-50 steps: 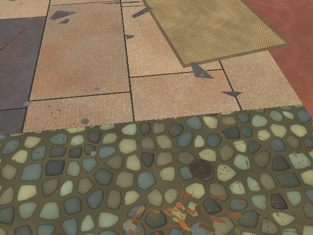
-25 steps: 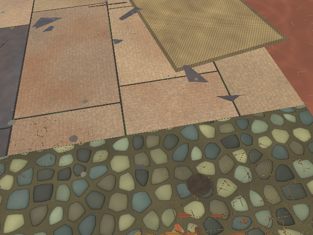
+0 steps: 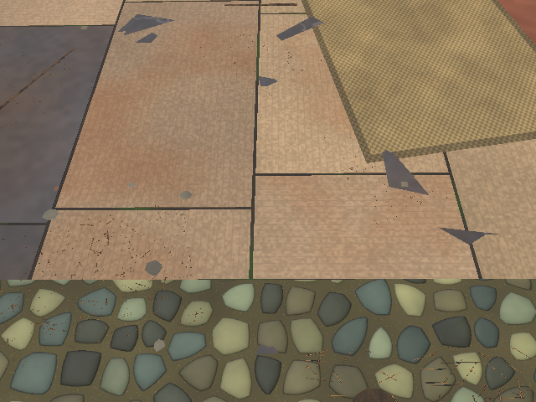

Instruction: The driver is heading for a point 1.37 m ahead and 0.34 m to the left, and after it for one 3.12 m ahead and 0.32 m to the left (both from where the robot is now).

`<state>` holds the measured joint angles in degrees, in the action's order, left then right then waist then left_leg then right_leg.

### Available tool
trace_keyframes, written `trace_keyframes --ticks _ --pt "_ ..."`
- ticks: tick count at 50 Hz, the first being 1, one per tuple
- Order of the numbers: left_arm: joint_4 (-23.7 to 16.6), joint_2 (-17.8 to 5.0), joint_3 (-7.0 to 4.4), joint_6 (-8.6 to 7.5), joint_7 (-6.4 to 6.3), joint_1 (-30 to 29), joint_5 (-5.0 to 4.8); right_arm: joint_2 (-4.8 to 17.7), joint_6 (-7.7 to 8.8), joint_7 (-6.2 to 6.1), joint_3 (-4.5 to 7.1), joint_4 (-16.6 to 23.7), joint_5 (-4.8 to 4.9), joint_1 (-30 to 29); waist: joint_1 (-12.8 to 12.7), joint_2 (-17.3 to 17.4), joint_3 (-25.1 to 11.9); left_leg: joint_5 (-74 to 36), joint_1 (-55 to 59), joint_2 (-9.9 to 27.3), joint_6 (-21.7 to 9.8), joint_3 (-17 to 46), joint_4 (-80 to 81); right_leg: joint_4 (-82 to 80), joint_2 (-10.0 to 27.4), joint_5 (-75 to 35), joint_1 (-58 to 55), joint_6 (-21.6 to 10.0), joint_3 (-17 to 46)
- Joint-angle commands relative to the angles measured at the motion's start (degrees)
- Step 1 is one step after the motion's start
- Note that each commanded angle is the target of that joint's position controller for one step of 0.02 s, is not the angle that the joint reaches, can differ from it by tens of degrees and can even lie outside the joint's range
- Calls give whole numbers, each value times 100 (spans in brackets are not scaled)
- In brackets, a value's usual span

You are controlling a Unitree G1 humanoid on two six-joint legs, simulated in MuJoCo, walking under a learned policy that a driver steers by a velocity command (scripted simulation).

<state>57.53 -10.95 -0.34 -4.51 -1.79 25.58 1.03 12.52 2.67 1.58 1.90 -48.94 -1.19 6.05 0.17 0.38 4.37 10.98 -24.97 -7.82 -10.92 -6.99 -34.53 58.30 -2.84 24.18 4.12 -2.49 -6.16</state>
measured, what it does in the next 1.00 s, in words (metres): walks ahead, turning left: right foot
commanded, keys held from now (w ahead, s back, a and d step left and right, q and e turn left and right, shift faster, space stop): w+q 0.86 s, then w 0.14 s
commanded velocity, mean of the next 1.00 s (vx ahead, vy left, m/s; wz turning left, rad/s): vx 0.50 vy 0.00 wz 0.55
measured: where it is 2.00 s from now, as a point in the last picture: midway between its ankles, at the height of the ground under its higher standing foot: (162, 216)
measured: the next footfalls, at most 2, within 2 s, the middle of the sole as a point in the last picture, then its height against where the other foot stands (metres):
right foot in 0.52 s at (325, 389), level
left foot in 1.04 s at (197, 339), level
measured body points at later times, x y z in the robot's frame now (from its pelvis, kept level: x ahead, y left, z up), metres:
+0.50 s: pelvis +0.28 -0.03 +0.02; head +0.31 -0.01 +0.46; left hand +0.47 +0.24 -0.06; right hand +0.27 -0.32 -0.11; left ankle +0.09 +0.02 -0.71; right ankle +0.43 -0.10 -0.71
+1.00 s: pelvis +0.51 +0.05 +0.02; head +0.54 +0.08 +0.47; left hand +0.32 +0.23 -0.11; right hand +0.82 +0.01 -0.06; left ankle +0.57 +0.21 -0.69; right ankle +0.44 -0.10 -0.71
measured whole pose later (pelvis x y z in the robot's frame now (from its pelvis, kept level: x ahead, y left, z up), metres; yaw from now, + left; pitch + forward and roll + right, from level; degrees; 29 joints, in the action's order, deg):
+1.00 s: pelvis +0.51 +0.05 +0.02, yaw +34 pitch +2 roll -1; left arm 52.3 -13.0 -1.6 -4.6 -0.1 26.1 1.2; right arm 13.3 0.8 4.2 0.9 -40.0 -2.6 -0.4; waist -4.7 1.2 3.0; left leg 7.4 -32.6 1.2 -6.1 -3.5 -36.5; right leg 14.4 0.3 20.4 -4.7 0.2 -13.8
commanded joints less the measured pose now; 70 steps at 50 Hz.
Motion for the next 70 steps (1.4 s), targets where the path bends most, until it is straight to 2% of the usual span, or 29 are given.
trace_keyframes --ticks 1,2,4,7,13,19,22,24,25,26,27,28,29,30,31,33,36,43,47,50,52,53,54,55,56,57,60,66,70 --pt "-935 -946 -170 -224 129 -457 32 1127 -101 -79 391 -176 127 1339 426 128 -1020 926 3449 2506 -1581 4483 2039 2884 265 -232 3895 -49 1121" --pt "-1020 -1009 -203 -253 173 -706 23 830 -105 -89 317 -151 99 1047 175 -243 -244 1006 2399 2340 -1296 4073 2379 2298 459 -491 3739 -59 1029" --pt "-1054 -835 -176 -69 162 -758 155 687 18 -117 249 -136 69 928 -211 -680 49 -140 1305 1872 -924 3340 2449 1466 743 -560 3025 123 1053" --pt "-1192 -622 -126 173 186 -891 200 908 171 -115 272 -225 96 1162 -275 -329 -48 -1176 793 1427 -723 2604 2472 620 848 -886 2681 345 816" --pt "-1758 -745 -156 263 243 -2356 145 946 105 -139 286 -317 131 2073 342 207 -125 -1719 1790 1198 -93 2596 2272 -881 773 -2334 3598 533 700" --pt "-2198 -746 -75 194 324 -3393 101 1002 67 -226 299 -290 27 2577 687 416 -100 -2505 2828 1295 -189 2918 1761 -1878 421 -2104 3887 470 679" --pt "-2280 -847 -74 101 319 -3244 40 1122 72 -283 336 -182 1 2353 482 551 -159 -2934 2747 1402 -68 3088 1440 -2568 247 -1916 3013 300 757" --pt "-1979 -1109 -183 37 226 -2164 2 1256 113 -251 363 -48 18 1906 -50 523 -578 -3774 2195 1196 213 3012 649 -3028 -28 -1602 1224 92 693" --pt "-1776 -1324 -270 -40 144 -1308 27 1267 173 -179 363 -13 78 1753 -500 251 -1042 -3589 1761 876 358 2749 -403 -3327 231 -1814 -29 -89 877" --pt "-1708 -1737 -379 -75 21 -330 171 889 238 -134 265 173 163 1807 -784 -337 -1937 -1787 998 597 445 2333 -1897 -3392 1563 -561 -1427 -342 2116" --pt "-1750 -2124 -471 7 10 -410 258 407 190 -157 169 286 324 2584 -307 -1698 -2509 2246 -685 -231 631 1620 -3348 -3895 3000 -405 -2543 -1056 4688" --pt "-1765 -1643 -462 78 53 -713 153 984 97 -222 229 143 83 2444 -196 -931 -1907 1787 -1229 368 574 1506 -3850 -4091 2794 411 -1817 -1078 4997" --pt "-1818 -1136 -347 75 77 -1088 98 1026 59 -173 262 157 12 1961 -153 -341 -1076 1157 -1187 585 604 1421 -3767 -4261 2473 262 -930 -918 3985" --pt "-1784 -907 -287 58 112 -1283 106 922 39 -119 251 214 3 1696 -86 -140 -669 840 -1067 749 650 1330 -3560 -4414 2173 -489 -341 -785 3168" --pt "-1711 -855 -265 28 114 -1230 103 851 -12 -62 253 242 -44 1585 -35 -341 -500 747 -953 884 685 1276 -3406 -4521 1950 -1081 -16 -671 2584" --pt "-1528 -829 -260 -73 143 -1029 41 717 -141 39 230 288 -92 1581 71 -626 -410 657 -794 958 725 1159 -3331 -4669 1732 -1928 314 -583 1880" --pt "-1374 -855 -291 -202 197 -797 -28 601 -223 135 194 521 -102 1132 95 -612 -351 282 -1246 1052 743 1105 -3277 -4847 1762 -2688 235 -642 1286" --pt "-1094 -938 -313 -169 194 -378 2 396 -169 290 38 1078 -66 -316 -138 -515 -55 -1116 -1366 1089 771 612 -1436 -4920 1541 -3371 110 -499 46" --pt "-821 -1079 -325 -104 150 107 16 369 -144 296 -34 1288 -112 -905 -317 -485 114 -668 -992 955 572 307 -377 -4853 1768 -3664 -375 -515 -73" --pt "-613 -1236 -325 12 120 280 24 461 -99 193 -5 1197 -175 -669 -146 -580 -110 150 -212 559 282 62 98 -4014 1871 -5646 -821 -494 -255" --pt "-566 -1275 -295 92 111 257 -17 672 15 101 118 688 -241 741 478 -435 -935 -46 1686 254 15 81 750 -2206 1700 -5994 -433 -359 -554" --pt "-776 -1091 -225 74 118 181 -47 1085 47 11 251 457 -335 1705 857 6 -1651 389 3296 1323 -256 1321 773 -643 1531 -4064 807 -253 -577" --pt "-1057 -473 -99 60 248 589 -142 1617 17 -68 368 445 -251 1843 512 1364 -2315 114 4887 3164 -1058 4267 1199 1401 465 805 3097 34 -468" --pt "-1047 -1146 -296 95 184 -51 -61 1530 -26 -133 392 470 -46 1963 768 403 -2147 -427 4523 3092 -943 4294 1491 1878 481 561 3534 -29 500" --pt "-1168 -1042 -288 57 203 -446 -133 1296 5 -163 329 377 -6 1528 541 297 -1310 -1081 3763 2812 -739 3196 1589 1688 692 -35 3672 -102 702" --pt "-1109 -907 -250 30 220 -442 -153 985 61 -146 247 348 -13 1245 297 119 -844 -1561 2952 2554 -490 2575 1808 1245 811 -331 3371 -115 742" --pt "-781 -683 -255 280 299 29 39 541 219 -143 113 279 15 895 -149 283 -488 -1597 1775 2084 -41 1562 2376 706 861 -654 2498 -20 799" --pt "-1009 -591 -322 384 402 -907 28 612 373 -166 127 -57 27 1386 -74 275 22 -1666 1897 1927 169 682 2862 79 826 -1879 3498 62 873" --pt "-1226 -484 -250 341 446 -1604 45 604 386 -213 87 -202 36 1567 54 285 150 -2206 2168 1874 318 165 2796 -983 728 -2562 3523 37 554"
Keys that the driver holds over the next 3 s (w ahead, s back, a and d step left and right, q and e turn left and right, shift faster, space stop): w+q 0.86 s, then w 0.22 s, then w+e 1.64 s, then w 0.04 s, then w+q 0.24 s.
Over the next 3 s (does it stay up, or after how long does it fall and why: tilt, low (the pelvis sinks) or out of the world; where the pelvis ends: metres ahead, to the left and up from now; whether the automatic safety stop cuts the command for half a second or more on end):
stays up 1.46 0.25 0.04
